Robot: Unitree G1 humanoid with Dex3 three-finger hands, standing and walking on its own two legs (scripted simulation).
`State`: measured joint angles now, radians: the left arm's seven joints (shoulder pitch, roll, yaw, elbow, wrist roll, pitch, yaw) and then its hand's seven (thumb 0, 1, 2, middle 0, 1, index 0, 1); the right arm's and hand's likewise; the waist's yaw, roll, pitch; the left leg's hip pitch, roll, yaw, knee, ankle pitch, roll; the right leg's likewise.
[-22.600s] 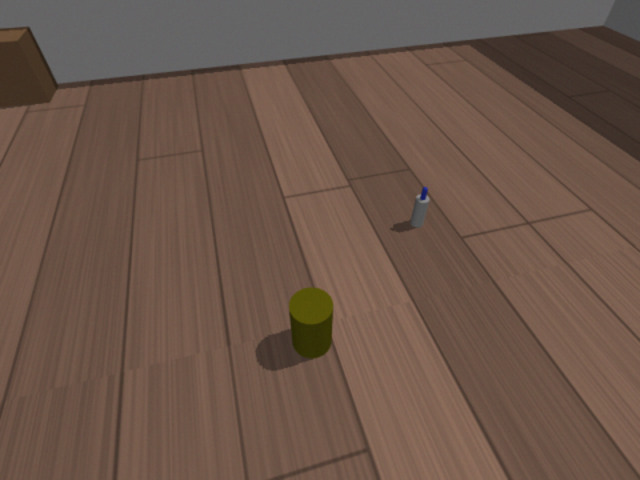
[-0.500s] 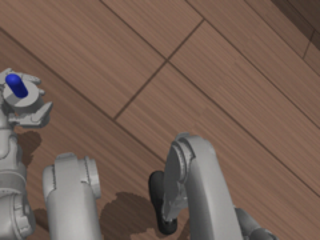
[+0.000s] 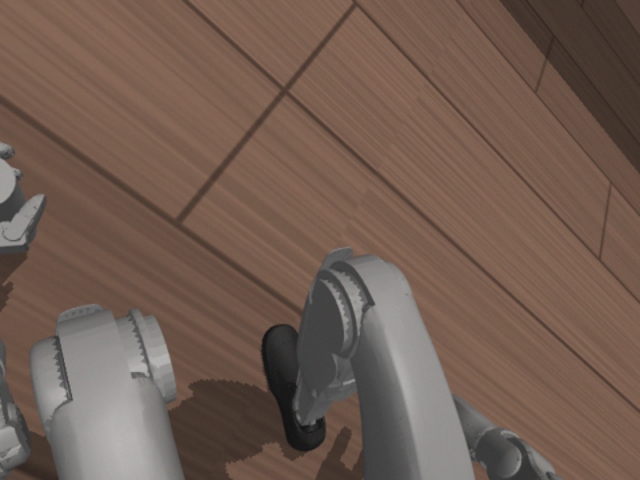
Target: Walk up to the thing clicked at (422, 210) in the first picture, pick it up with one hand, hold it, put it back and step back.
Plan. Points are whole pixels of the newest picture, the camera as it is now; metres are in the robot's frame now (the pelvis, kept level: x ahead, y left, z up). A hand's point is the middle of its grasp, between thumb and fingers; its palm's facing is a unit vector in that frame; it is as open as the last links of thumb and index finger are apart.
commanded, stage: lower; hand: left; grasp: from the side
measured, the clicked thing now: out of the picture +0.46 +0.25 -0.15
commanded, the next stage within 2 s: loosen in 0.70 s
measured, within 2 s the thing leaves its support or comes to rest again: rests again in 0.78 s
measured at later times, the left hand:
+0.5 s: hand (4, 206) +0.45 +0.24 -0.17, palm faces +0.22 -0.98 -0.01, open 8.1 cm
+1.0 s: hand (11, 210) +0.45 +0.23 -0.18, palm faces +0.23 -0.97 +0.02, open 8.0 cm
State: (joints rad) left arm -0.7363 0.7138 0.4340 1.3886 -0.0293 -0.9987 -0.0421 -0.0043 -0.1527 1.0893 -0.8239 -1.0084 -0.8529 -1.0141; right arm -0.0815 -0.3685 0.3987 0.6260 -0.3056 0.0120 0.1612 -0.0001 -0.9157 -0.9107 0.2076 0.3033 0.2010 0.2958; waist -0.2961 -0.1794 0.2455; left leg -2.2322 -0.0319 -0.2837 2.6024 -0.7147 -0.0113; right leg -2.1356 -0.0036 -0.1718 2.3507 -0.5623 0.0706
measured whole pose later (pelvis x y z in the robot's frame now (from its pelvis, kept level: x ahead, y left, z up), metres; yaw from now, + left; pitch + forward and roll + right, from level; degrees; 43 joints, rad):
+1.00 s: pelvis -0.01 +0.01 +0.00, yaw -3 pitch +14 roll -19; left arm -0.73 0.80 0.41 1.47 -0.03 -1.10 0.04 0.00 -0.09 0.98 -0.82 -0.95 -0.85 -0.96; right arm -0.16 -0.37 0.51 0.58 -0.36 0.01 0.16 0.00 -0.91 -0.90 0.21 0.30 0.20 0.30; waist -0.30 -0.26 0.31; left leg -2.21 -0.02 -0.35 2.64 -0.72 0.00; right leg -2.08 0.03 -0.23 2.33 -0.54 0.08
